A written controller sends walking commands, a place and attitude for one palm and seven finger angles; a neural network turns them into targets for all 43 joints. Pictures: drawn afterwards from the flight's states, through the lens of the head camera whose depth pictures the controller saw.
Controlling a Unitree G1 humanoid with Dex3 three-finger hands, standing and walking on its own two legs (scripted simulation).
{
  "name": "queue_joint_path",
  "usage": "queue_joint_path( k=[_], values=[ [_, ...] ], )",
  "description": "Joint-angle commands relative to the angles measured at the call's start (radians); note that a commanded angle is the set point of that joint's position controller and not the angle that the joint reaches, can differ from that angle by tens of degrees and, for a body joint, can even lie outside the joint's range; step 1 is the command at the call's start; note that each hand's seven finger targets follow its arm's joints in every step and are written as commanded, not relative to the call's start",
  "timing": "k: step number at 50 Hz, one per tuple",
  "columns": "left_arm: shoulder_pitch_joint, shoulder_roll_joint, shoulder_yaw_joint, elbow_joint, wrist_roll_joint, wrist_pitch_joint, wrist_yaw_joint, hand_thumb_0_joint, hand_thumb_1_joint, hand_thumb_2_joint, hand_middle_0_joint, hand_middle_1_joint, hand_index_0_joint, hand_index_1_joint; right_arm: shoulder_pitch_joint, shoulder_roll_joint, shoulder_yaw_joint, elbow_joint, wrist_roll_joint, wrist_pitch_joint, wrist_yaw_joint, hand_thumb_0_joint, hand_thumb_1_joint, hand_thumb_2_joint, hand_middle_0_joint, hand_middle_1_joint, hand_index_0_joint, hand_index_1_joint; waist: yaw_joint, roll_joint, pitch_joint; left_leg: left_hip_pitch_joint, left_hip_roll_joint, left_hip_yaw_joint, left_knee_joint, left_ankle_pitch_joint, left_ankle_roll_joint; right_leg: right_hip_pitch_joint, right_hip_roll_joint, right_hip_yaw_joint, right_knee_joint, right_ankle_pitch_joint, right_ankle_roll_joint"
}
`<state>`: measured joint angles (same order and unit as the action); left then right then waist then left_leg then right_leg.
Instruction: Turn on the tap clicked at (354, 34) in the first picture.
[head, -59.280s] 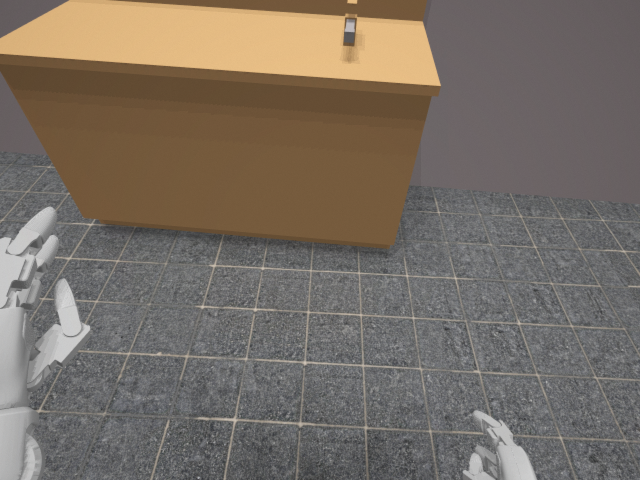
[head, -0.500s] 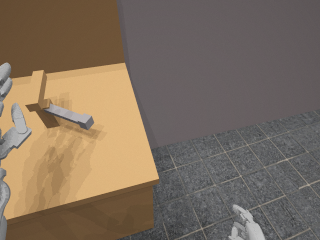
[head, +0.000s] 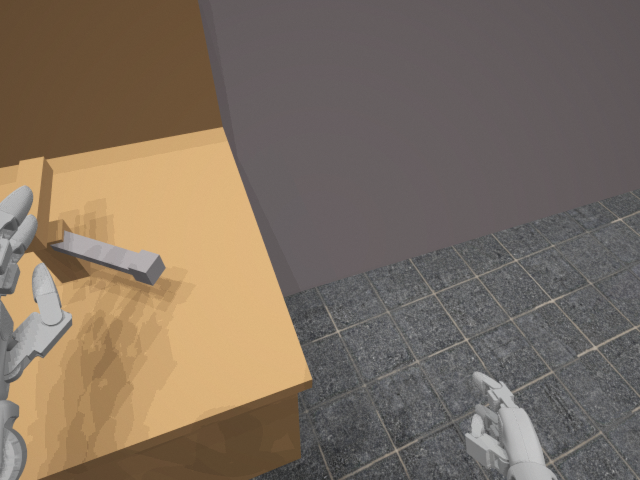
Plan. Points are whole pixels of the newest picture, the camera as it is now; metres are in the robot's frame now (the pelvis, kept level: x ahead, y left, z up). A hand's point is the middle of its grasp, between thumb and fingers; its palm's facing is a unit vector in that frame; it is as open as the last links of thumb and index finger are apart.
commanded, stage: shuffle to correct the standing spot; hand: left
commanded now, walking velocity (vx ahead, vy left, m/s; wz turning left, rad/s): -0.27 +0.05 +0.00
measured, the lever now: (147, 267) +0.33 +0.24 +0.08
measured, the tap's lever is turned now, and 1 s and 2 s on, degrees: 52 52 52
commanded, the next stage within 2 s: come to a stop and stand still in 0.38 s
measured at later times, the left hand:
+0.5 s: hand out of the picture +0.13 +0.27 +0.15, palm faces +0.40 -0.80 -0.44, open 7.4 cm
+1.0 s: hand out of the picture +0.08 +0.27 +0.18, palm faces +0.38 -0.84 -0.39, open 7.4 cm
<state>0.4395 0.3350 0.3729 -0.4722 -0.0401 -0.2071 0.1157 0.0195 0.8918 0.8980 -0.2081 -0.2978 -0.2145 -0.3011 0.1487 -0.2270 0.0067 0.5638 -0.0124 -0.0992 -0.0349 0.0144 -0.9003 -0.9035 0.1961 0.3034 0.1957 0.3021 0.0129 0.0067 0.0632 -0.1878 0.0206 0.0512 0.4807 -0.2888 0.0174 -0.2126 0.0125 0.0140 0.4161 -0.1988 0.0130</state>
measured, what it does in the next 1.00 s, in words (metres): walks backwards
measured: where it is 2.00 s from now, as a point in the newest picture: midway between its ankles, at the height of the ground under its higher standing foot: outside the picture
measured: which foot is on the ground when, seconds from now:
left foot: down 0.00-1.00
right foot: down 0.00-0.82, up 0.84-1.00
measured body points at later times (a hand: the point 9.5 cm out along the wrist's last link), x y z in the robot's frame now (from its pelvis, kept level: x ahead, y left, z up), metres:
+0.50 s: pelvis -0.08 +0.02 -0.01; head -0.04 +0.03 +0.44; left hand +0.10 +0.31 +0.18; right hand +0.11 -0.20 -0.09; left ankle -0.02 +0.10 -0.74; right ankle +0.01 -0.13 -0.74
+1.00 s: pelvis -0.14 +0.03 +0.00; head -0.16 +0.04 +0.45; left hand +0.05 +0.32 +0.20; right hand +0.01 -0.19 -0.08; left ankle -0.03 +0.10 -0.73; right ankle -0.15 -0.05 -0.72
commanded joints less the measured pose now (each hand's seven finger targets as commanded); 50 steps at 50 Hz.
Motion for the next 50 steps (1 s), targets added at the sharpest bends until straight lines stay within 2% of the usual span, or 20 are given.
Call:
queue_joint_path(
  k=[1,12,17,21,24,27,29,33,35,37,39,40,41,42,43,44,46,48,49,50],
  values=[
    [-0.062,0.177,0.093,-0.192,0.006,-0.04,0.023,0.0,0.9,0.9,-0.2,-0.3,-0.2,-0.3,-0.073,-0.111,-0.032,-0.162,-0.004,-0.034,-0.017,0.0,-0.9,-0.9,0.2,0.3,0.2,0.3,0.001,0.051,-0.176,0.035,0.045,-0.029,-0.067,0.423,-0.014,0.098,-0.051,0.014,-0.024,0.391,-0.018],
    [-0.014,0.174,0.095,-0.235,0.001,-0.035,0.018,0.0,0.9,0.9,-0.2,-0.3,-0.2,-0.3,-0.064,-0.106,-0.028,-0.202,-0.008,0.021,-0.017,0.0,-0.9,-0.9,0.2,0.3,0.2,0.3,0.009,0.052,-0.214,-0.062,0.053,-0.038,-0.08,0.348,-0.001,0.135,-0.051,-0.009,-0.011,0.387,-0.004],
    [-0.021,0.179,0.104,-0.258,0.008,-0.051,0.013,0.0,0.9,0.9,-0.2,-0.3,-0.2,-0.3,-0.054,-0.118,-0.036,-0.21,-0.001,0.031,-0.014,0.0,-0.9,-0.9,0.2,0.3,0.2,0.3,0.004,0.054,-0.201,-0.182,0.063,-0.062,-0.115,0.143,0.018,0.154,-0.039,-0.014,0.028,0.31,0.003],
    [-0.034,0.198,0.14,-0.263,0.02,-0.074,0.014,0.0,0.9,0.9,-0.2,-0.3,-0.2,-0.3,-0.055,-0.131,-0.043,-0.21,0.004,0.024,-0.016,0.0,-0.9,-0.9,0.2,0.3,0.2,0.3,-0.004,0.081,-0.159,-0.383,0.085,-0.108,-0.169,-0.197,0.055,0.215,-0.017,-0.007,0.088,0.198,0.009],
    [-0.039,0.177,0.137,-0.263,0.028,-0.091,0.011,0.0,0.9,0.9,-0.2,-0.3,-0.2,-0.3,-0.044,-0.136,-0.048,-0.212,0.009,0.01,-0.013,0.0,-0.9,-0.9,0.2,0.3,0.2,0.3,-0.007,0.098,-0.129,-0.513,0.097,-0.132,-0.174,-0.364,0.077,0.233,-0.01,-0.003,0.137,0.101,0.005],
    [-0.045,0.159,0.128,-0.226,0.038,-0.087,0.014,0.0,0.9,0.9,-0.2,-0.3,-0.2,-0.3,-0.039,-0.14,-0.054,-0.207,0.016,-0.025,-0.019,0.0,-0.9,-0.9,0.2,0.3,0.2,0.3,0.009,0.113,-0.161,-0.529,0.109,-0.144,-0.177,-0.488,0.082,0.233,-0.002,-0.012,0.185,-0.074,0.004],
    [-0.061,0.161,0.119,-0.217,0.038,-0.086,0.019,0.0,0.9,0.9,-0.2,-0.3,-0.2,-0.3,-0.035,-0.13,-0.053,-0.194,0.019,-0.051,-0.023,0.0,-0.9,-0.9,0.2,0.3,0.2,0.3,0.009,0.071,-0.144,-0.466,0.077,-0.128,-0.137,-0.489,0.062,0.159,-0.012,0.013,0.127,-0.161,-0.006],
    [-0.128,0.182,0.092,-0.227,0.024,-0.079,0.023,0.0,0.9,0.9,-0.2,-0.3,-0.2,-0.3,-0.018,-0.111,-0.043,-0.122,-0.003,-0.065,-0.028,0.0,-0.9,-0.9,0.2,0.3,0.2,0.3,-0.014,-0.081,-0.099,-0.042,-0.049,-0.039,0.173,-0.247,-0.008,-0.308,-0.141,0.183,-0.177,-0.46,-0.077],
    [-0.153,0.172,0.075,-0.198,0.023,-0.068,0.021,0.0,0.9,0.9,-0.2,-0.3,-0.2,-0.3,-0.015,-0.107,-0.041,-0.085,-0.006,-0.05,-0.023,0.0,-0.9,-0.9,0.2,0.3,0.2,0.3,-0.026,-0.114,-0.11,0.065,-0.053,-0.048,0.276,-0.189,-0.015,-0.416,-0.167,0.181,-0.193,-0.498,-0.086],
    [-0.186,0.173,0.077,-0.189,0.019,-0.063,0.017,0.0,0.9,0.9,-0.2,-0.3,-0.2,-0.3,-0.023,-0.112,-0.043,-0.07,0.0,-0.038,-0.023,0.0,-0.9,-0.9,0.2,0.3,0.2,0.3,-0.032,-0.102,-0.119,0.075,-0.041,-0.078,0.232,-0.205,-0.014,-0.402,-0.145,0.124,-0.134,-0.468,-0.07],
    [-0.201,0.171,0.081,-0.187,0.017,-0.062,0.012,0.0,0.9,0.9,-0.2,-0.3,-0.2,-0.3,-0.027,-0.12,-0.047,-0.074,0.007,-0.031,-0.023,0.0,-0.9,-0.9,0.2,0.3,0.2,0.3,-0.034,0.005,-0.094,0.021,0.0,-0.17,0.088,-0.357,-0.007,-0.379,-0.084,0.051,0.016,-0.442,-0.043],
    [-0.201,0.169,0.089,-0.19,0.017,-0.059,0.009,0.0,0.9,0.9,-0.2,-0.3,-0.2,-0.3,-0.033,-0.121,-0.048,-0.085,0.008,-0.029,-0.023,0.0,-0.9,-0.9,0.2,0.3,0.2,0.3,-0.033,0.124,-0.083,-0.096,0.054,-0.267,-0.113,-0.535,0.01,-0.292,-0.004,-0.02,0.204,-0.374,-0.016],
    [-0.218,0.182,0.104,-0.223,0.014,-0.055,0.008,0.0,0.9,0.9,-0.2,-0.3,-0.2,-0.3,-0.071,-0.124,-0.051,-0.108,0.013,-0.037,-0.029,0.0,-0.9,-0.9,0.2,0.3,0.2,0.3,-0.026,0.34,-0.06,-0.321,0.161,-0.42,-0.388,-0.729,0.036,-0.127,0.099,-0.071,0.553,-0.281,0.02],
    [-0.261,0.216,0.131,-0.254,0.022,-0.051,0.006,0.0,0.9,0.9,-0.2,-0.3,-0.2,-0.3,-0.07,-0.09,-0.059,-0.126,0.011,-0.049,-0.02,0.0,-0.9,-0.9,0.2,0.3,0.2,0.3,-0.014,0.365,-0.038,-0.461,0.202,-0.456,-0.468,-0.736,0.04,-0.061,0.111,-0.03,0.761,-0.243,0.026],
    [-0.232,0.21,0.13,-0.214,0.02,-0.043,-0.001,0.0,0.9,0.9,-0.2,-0.3,-0.2,-0.3,-0.067,-0.081,-0.064,-0.118,0.011,-0.053,-0.005,0.0,-0.9,-0.9,0.2,0.3,0.2,0.3,-0.009,0.25,-0.012,-0.494,0.187,-0.402,-0.453,-0.642,0.043,-0.047,0.095,-0.021,0.798,-0.231,0.017],
    [-0.152,0.178,0.115,-0.164,0.021,-0.039,-0.004,0.0,0.9,0.9,-0.2,-0.3,-0.2,-0.3,-0.075,-0.092,-0.068,-0.113,0.014,-0.056,0.008,0.0,-0.9,-0.9,0.2,0.3,0.2,0.3,0.003,0.158,-0.028,-0.395,0.149,-0.298,-0.389,-0.514,0.046,-0.073,0.079,-0.057,0.691,-0.231,0.007],
    [-0.029,0.156,0.103,-0.16,0.002,-0.032,-0.004,0.0,0.9,0.9,-0.2,-0.3,-0.2,-0.3,-0.082,-0.093,-0.056,-0.132,0.014,-0.059,0.013,0.0,-0.9,-0.9,0.2,0.3,0.2,0.3,0.012,0.162,-0.096,-0.263,0.137,-0.241,-0.353,-0.431,0.038,-0.009,0.059,-0.101,0.379,-0.262,-0.022],
    [-0.003,0.183,0.1,-0.198,-0.004,-0.01,-0.004,0.0,0.9,0.9,-0.2,-0.3,-0.2,-0.3,-0.09,-0.095,-0.047,-0.138,-0.003,-0.05,0.007,0.0,-0.9,-0.9,0.2,0.3,0.2,0.3,0.018,0.188,-0.132,-0.283,0.121,-0.219,-0.331,-0.443,-0.017,0.17,0.073,-0.127,0.085,-0.29,-0.057],
    [-0.006,0.2,0.106,-0.204,-0.005,0.003,-0.005,0.0,0.9,0.9,-0.2,-0.3,-0.2,-0.3,-0.077,-0.095,-0.05,-0.132,-0.01,-0.041,0.003,0.0,-0.9,-0.9,0.2,0.3,0.2,0.3,0.018,0.133,-0.145,-0.303,0.078,-0.17,-0.249,-0.392,-0.038,0.231,0.046,-0.08,-0.036,-0.284,-0.069],
    [-0.028,0.225,0.119,-0.204,-0.001,0.008,-0.008,0.0,0.9,0.9,-0.2,-0.3,-0.2,-0.3,-0.065,-0.095,-0.058,-0.12,-0.014,-0.026,0.001,0.0,-0.9,-0.9,0.2,0.3,0.2,0.3,0.017,-0.007,-0.144,-0.303,0.009,-0.071,-0.016,-0.277,-0.042,0.198,-0.059,0.065,-0.163,-0.3,-0.099]
  ],
)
